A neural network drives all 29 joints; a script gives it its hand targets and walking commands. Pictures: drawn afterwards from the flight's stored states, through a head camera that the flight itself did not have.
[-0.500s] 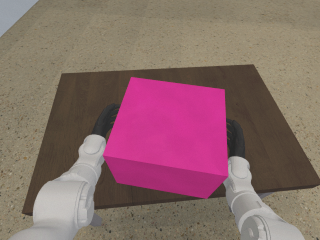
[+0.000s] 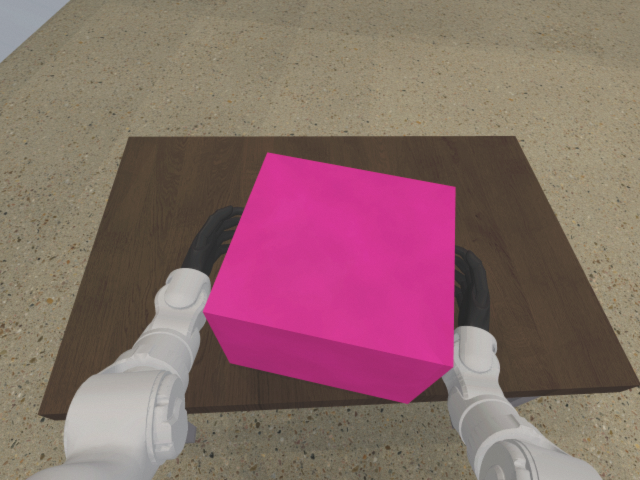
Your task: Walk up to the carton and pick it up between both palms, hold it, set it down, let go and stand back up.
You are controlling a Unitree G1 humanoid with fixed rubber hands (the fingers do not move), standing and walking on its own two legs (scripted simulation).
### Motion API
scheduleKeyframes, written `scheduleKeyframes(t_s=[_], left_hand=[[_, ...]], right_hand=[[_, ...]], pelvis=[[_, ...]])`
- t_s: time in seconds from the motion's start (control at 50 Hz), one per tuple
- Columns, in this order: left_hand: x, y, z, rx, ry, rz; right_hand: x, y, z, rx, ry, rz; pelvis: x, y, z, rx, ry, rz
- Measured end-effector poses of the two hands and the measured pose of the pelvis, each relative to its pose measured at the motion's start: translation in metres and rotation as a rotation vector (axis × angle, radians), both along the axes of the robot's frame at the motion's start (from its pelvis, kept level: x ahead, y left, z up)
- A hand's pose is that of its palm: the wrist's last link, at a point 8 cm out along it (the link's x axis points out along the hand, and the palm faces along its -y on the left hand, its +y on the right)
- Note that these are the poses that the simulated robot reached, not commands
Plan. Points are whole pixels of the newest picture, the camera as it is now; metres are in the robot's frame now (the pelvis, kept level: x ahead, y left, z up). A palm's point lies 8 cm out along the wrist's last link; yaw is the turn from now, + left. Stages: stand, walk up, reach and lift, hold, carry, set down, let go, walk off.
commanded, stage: reach and lift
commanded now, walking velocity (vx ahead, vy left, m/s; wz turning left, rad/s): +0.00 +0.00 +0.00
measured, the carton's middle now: (337, 278) +0.40 -0.03 -0.04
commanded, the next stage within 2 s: none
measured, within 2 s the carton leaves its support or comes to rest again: leaves its support in 0.20 s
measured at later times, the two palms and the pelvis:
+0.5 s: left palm (201, 262) +0.41 +0.16 +0.01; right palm (474, 316) +0.32 -0.20 -0.01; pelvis -0.01 +0.00 +0.00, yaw +0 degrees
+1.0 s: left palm (206, 222) +0.42 +0.14 +0.09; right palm (512, 268) +0.35 -0.22 +0.07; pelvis +0.01 +0.00 +0.00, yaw -2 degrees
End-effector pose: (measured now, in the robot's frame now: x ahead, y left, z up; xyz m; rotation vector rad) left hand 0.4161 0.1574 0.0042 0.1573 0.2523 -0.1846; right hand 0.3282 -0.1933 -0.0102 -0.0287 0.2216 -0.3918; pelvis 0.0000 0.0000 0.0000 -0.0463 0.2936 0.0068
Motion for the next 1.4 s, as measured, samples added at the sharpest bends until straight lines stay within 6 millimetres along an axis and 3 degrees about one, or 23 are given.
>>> scheduleKeyframes(t_s=[0.38,0.68,0.8,0.92,1.08,1.26,1.4], left_hand=[[-0.006,-0.001,0.008,0.013,-0.042,0.009],[-0.013,-0.008,0.016,0.016,-0.050,0.049],[-0.006,-0.015,0.038,0.019,-0.080,0.050],[0.002,-0.022,0.068,-0.006,-0.114,0.055],[-0.006,-0.013,0.090,-0.078,-0.100,0.098],[-0.026,0.005,0.102,-0.137,-0.083,0.161],[-0.037,0.000,0.119,-0.098,-0.056,0.202]], right_hand=[[-0.004,-0.001,0.002,-0.011,-0.037,0.011],[-0.002,-0.010,0.005,0.007,-0.029,0.040],[0.006,-0.017,0.023,0.039,-0.060,0.040],[0.017,-0.024,0.058,0.051,-0.097,0.036],[0.020,-0.019,0.099,0.008,-0.082,0.069],[0.016,-0.002,0.117,-0.029,-0.049,0.124],[0.016,-0.008,0.120,0.011,-0.023,0.152]], pelvis=[[-0.008,0.002,0.000,0.005,0.009,-0.008],[0.000,0.000,-0.002,0.000,0.020,-0.011],[0.003,-0.001,-0.002,0.004,0.000,-0.015],[0.007,0.000,0.000,0.013,-0.050,-0.019],[0.010,0.002,0.007,0.018,-0.193,-0.043],[0.003,0.005,0.008,0.018,-0.262,-0.015],[-0.006,0.006,0.008,0.021,-0.280,-0.013]])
